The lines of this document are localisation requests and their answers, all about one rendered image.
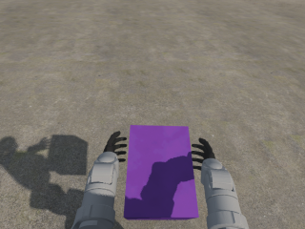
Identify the right robot forearm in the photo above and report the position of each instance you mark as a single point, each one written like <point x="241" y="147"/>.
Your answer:
<point x="221" y="197"/>

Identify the left robot hand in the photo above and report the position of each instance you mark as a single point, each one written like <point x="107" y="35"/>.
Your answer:
<point x="111" y="147"/>

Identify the carton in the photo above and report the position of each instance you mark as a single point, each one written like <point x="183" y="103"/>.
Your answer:
<point x="160" y="179"/>

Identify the right robot hand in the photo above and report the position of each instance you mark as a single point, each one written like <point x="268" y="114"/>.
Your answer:
<point x="206" y="148"/>

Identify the left robot forearm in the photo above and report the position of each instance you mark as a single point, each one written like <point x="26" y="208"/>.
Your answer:
<point x="96" y="211"/>

